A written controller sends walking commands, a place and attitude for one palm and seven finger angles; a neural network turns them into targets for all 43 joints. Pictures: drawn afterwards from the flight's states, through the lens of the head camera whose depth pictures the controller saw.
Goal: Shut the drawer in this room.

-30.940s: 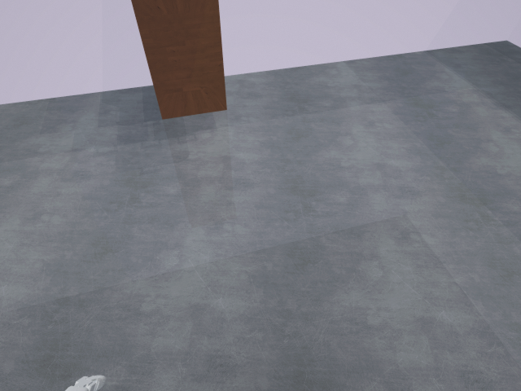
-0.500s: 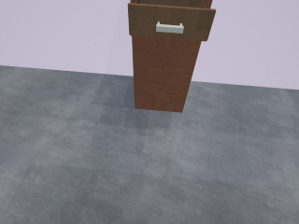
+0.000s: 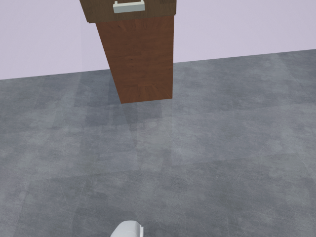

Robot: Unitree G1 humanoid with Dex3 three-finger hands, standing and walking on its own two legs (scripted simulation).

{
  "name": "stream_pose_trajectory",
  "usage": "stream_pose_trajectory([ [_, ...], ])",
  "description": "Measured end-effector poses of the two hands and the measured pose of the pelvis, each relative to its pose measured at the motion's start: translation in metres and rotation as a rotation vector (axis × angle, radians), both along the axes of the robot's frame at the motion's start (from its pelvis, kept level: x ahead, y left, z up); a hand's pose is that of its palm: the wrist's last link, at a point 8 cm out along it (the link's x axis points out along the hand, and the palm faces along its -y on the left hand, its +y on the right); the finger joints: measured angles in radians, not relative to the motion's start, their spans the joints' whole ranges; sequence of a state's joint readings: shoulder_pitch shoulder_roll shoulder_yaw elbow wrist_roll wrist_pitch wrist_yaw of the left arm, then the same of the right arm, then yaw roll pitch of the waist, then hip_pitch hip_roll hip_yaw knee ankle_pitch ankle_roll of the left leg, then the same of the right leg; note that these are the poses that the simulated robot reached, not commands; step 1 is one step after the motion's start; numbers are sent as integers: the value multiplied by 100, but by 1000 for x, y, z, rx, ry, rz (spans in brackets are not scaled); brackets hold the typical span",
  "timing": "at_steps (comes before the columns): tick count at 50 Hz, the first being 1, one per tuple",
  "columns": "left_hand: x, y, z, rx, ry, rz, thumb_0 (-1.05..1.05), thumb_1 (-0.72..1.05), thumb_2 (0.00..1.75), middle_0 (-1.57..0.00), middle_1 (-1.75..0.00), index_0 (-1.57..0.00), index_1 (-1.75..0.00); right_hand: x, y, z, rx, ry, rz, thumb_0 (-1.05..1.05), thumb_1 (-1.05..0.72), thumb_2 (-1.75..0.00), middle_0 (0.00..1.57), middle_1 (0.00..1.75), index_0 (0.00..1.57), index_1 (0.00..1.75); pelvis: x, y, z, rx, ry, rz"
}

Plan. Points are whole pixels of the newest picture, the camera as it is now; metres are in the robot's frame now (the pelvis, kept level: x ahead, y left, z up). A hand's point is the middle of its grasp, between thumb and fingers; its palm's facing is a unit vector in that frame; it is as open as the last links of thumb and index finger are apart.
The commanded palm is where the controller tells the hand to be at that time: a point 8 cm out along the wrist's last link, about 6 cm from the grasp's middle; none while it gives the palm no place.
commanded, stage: walk to a spot facing it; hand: left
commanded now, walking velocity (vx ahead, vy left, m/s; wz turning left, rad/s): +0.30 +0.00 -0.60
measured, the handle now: (129, 4) +0.89 +0.20 +0.12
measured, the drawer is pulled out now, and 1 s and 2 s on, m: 0.22 0.22 0.22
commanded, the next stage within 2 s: none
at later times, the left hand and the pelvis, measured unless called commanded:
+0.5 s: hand (76, 224) +0.15 +0.28 -0.17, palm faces -0.17 -0.97 -0.19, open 7.4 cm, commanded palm none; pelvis +0.10 +0.07 +0.01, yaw -16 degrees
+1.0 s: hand (155, 138) +0.45 +0.07 -0.16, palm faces -0.61 -0.76 -0.20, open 7.4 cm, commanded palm none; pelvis +0.20 +0.02 -0.02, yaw -35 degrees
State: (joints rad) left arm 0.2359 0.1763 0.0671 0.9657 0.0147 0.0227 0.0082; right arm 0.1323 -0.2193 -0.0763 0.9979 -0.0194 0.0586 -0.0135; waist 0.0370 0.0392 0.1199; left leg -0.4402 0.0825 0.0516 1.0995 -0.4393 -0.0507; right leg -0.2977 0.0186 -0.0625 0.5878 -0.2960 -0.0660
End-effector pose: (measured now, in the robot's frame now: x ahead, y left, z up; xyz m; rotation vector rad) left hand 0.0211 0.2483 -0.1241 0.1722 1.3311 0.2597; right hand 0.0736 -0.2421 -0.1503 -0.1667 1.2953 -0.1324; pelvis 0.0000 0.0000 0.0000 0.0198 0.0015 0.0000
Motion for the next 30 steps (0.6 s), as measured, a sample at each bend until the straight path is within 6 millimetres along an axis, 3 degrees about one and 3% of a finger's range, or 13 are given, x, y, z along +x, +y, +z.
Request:
stream_pose_trajectory([
  [5, 12, -7, 8, -33, 0, -51, 0, 91, 90, -20, -30, -20, -29, 28, -12, 23, -23, -98, -6, 0, -90, -89, 20, 30, 20, 30, 9, 0, 11, 6, 16, -53],
  [10, 22, -1, 8, -54, 9, -84, 0, 91, 90, -21, -30, -20, -30, 55, -14, 38, -51, -168, -18, 0, -90, -90, 20, 30, 20, 30, 25, 9, 14, -4, 19, -97],
  [19, 56, 46, -9, -78, 77, -128, 1, 91, 90, -21, -30, -20, -30, 108, 24, 55, -89, -269, -44, 0, -90, -90, 20, 30, 20, 30, 71, 47, 8, -32, 14, -187],
  [21, 75, 61, -21, -81, 93, -155, 1, 91, 90, -21, -30, -20, -30, 114, 33, 53, -109, -304, -66, 0, -90, -90, 20, 30, 20, 30, 83, 59, -1, -46, 13, -216],
  [23, 102, 71, -23, -79, 98, -199, 1, 91, 90, -21, -30, -20, -29, 106, 43, 54, -114, -296, -102, 0, -90, -89, 20, 30, 20, 30, 93, 66, 0, -49, 1, -257],
  [27, 175, 79, -14, -80, 37, -304, 1, 91, 90, -20, -30, -20, -29, 69, 61, 55, -111, -189, -213, 0, -90, -89, 20, 30, 21, 30, 116, 75, 11, -70, -1, -316],
  [30, 232, 73, -8, -77, -31, -374, 1, 91, 90, -20, -30, -20, -29, 33, 76, 52, -104, -78, -306, 0, -90, -89, 20, 30, 21, 30, 132, 78, 15, -77, 2, -356],
])
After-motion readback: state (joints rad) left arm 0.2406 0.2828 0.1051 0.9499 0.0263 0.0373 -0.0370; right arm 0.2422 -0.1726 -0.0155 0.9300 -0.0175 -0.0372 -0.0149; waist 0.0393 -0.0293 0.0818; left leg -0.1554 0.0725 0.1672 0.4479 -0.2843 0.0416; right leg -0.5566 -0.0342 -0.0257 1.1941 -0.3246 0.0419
